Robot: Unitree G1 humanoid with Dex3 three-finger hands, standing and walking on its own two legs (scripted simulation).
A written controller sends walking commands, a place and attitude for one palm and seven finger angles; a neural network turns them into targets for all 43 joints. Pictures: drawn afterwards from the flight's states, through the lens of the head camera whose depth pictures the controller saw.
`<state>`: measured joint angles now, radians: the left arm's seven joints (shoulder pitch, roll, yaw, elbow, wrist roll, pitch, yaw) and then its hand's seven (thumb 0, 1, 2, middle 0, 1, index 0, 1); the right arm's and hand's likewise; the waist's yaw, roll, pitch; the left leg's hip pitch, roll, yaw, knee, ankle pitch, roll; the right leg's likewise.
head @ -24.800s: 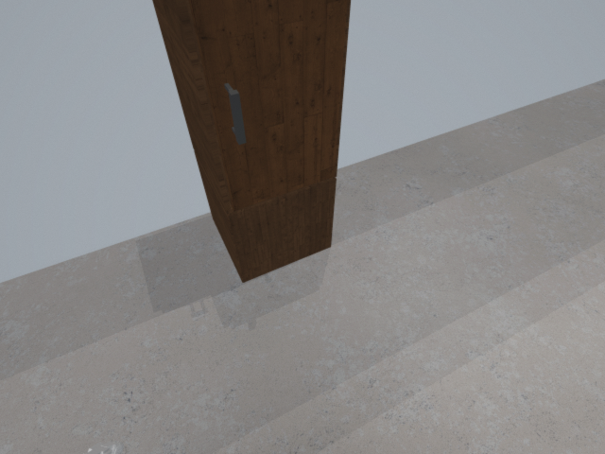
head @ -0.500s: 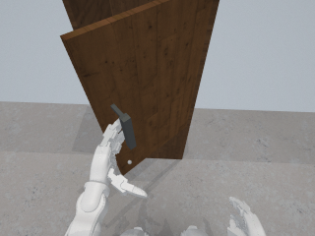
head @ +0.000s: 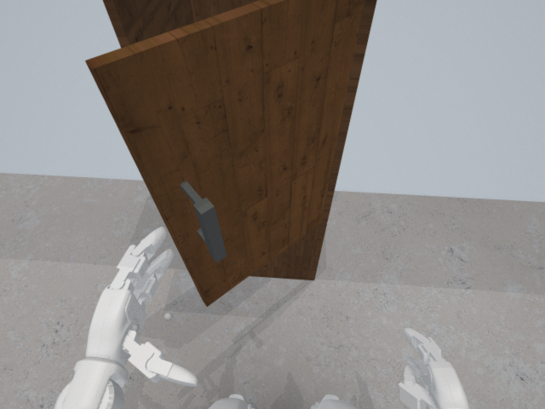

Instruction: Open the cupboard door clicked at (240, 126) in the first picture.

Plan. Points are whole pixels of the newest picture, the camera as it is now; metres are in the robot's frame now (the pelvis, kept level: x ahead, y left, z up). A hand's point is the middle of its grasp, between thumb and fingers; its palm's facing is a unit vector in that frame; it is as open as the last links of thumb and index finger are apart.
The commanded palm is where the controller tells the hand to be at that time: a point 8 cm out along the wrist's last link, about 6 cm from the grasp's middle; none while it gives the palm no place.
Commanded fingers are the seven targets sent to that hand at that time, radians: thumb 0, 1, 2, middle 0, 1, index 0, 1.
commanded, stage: slide the hand sideways off the handle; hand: left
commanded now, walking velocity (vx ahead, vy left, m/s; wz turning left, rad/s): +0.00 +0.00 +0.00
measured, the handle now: (204, 223) +0.36 +0.13 +0.06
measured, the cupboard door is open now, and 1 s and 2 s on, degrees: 43 43 43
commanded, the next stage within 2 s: draw the hand back to the body in 0.14 s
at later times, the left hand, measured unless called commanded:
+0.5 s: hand (136, 316) +0.22 +0.17 +0.09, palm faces -0.02 -1.00 -0.08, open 16.3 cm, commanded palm +0.19 +0.24 +0.10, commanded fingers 0.00 -0.50 0.30 -0.15 -0.30 -0.15 -0.30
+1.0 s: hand (54, 310) +0.20 +0.23 +0.15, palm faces +0.28 -0.89 -0.36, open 14.3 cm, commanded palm +0.17 +0.28 +0.18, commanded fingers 0.00 0.17 0.58 -0.17 -0.30 -0.17 -0.30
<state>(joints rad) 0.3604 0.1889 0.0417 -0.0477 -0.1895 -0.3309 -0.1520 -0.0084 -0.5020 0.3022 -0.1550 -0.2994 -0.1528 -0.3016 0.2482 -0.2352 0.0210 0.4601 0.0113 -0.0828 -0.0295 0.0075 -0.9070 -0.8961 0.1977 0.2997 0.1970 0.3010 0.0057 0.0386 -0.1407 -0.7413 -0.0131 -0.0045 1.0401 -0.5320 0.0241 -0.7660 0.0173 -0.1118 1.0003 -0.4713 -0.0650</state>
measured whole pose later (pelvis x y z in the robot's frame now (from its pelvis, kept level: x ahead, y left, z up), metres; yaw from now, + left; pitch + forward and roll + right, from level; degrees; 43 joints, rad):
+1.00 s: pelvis +0.02 +0.01 +0.05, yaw +0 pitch +1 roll -1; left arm 0.56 0.31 0.16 -0.35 -0.07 -0.04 0.09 0.00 -0.16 0.45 -0.17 -0.30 -0.17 -0.30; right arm 0.24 -0.23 0.05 0.55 0.01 -0.13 -0.10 0.01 -0.91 -0.90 0.20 0.30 0.20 0.30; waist 0.05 0.07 -0.06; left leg -0.28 -0.02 0.00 0.63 -0.38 0.04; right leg -0.30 0.03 -0.09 0.60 -0.32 -0.04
